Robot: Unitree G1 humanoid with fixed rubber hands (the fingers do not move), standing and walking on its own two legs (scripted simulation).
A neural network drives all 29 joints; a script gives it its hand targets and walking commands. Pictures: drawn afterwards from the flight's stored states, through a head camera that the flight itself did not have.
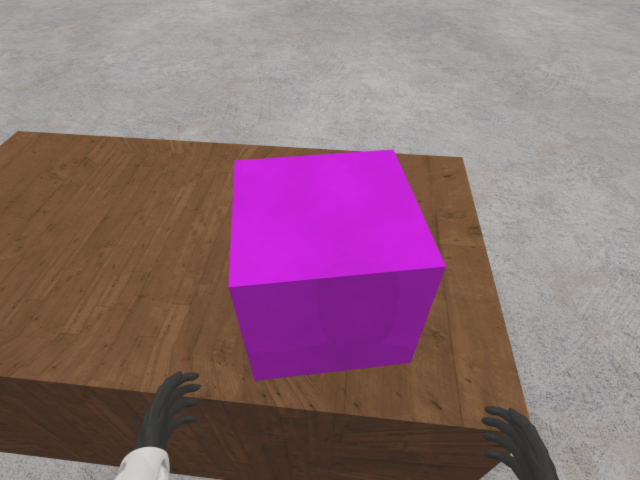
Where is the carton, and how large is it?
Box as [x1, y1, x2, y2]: [229, 150, 445, 380]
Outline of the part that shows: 393,150 235,160 229,267 229,290 255,380 410,362 445,266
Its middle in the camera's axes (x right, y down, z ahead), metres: +0.01 +0.04 +0.68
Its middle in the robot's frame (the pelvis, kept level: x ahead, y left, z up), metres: +0.47 +0.02 -0.04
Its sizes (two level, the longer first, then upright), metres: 0.275 0.267 0.268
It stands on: a pedestal, 0.59 m high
